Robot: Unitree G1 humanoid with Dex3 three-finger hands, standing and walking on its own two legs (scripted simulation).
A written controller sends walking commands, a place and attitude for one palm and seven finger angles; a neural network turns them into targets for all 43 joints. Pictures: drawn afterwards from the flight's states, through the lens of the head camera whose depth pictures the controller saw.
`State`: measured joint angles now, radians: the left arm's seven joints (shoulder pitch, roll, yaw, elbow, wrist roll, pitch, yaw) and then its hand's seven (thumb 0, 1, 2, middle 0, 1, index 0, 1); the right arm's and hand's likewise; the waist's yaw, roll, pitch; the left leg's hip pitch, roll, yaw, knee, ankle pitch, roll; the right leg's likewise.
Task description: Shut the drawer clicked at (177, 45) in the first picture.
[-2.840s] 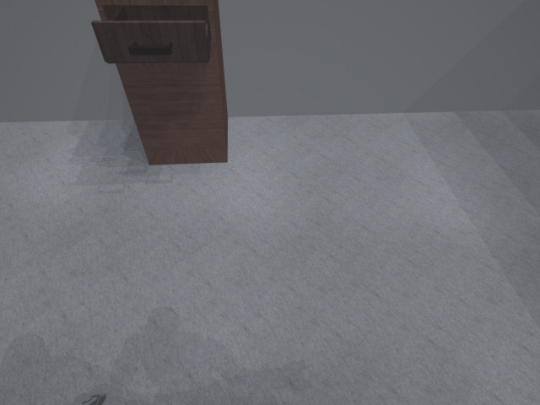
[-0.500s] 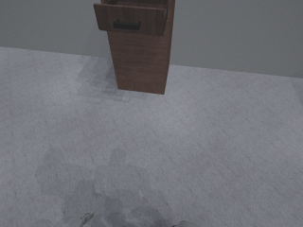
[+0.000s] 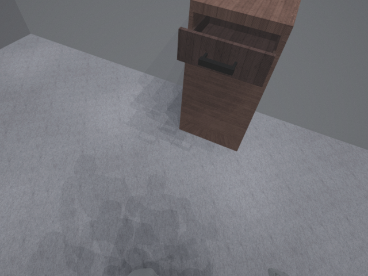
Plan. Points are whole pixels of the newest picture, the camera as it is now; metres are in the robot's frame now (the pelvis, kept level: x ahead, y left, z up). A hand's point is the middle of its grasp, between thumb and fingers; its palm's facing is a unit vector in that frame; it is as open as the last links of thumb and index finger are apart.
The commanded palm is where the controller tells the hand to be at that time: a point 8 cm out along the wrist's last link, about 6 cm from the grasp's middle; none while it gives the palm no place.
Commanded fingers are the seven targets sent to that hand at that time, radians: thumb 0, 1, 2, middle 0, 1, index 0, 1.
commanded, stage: turn to face it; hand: left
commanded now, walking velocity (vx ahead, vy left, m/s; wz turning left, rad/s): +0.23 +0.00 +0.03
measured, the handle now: (218, 62) +0.87 -0.06 -0.02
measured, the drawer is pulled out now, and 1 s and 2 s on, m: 0.17 0.17 0.17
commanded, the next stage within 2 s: take the last steps up to it in 0.68 s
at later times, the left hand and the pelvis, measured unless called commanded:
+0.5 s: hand (142, 238) +0.22 +0.12 -0.15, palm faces -0.07 -0.97 -0.24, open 7.3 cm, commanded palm none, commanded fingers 0.00 0.90 0.90 -0.20 -0.30 -0.20 -0.30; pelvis +0.14 -0.05 +0.00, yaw -7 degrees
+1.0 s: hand (135, 220) +0.26 +0.15 -0.15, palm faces -0.21 -0.96 -0.19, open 7.3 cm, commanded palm none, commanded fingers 0.00 0.90 0.90 -0.20 -0.30 -0.20 -0.30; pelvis +0.17 -0.03 +0.02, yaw -16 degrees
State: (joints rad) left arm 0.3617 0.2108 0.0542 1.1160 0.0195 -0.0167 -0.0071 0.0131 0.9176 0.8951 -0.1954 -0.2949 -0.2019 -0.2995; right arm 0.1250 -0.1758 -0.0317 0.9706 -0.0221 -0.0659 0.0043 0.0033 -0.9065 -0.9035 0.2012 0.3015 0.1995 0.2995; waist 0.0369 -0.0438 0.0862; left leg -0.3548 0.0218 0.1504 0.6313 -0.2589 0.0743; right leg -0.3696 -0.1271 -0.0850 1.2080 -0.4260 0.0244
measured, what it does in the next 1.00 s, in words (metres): walks ahead, turning right: right foot, then left foot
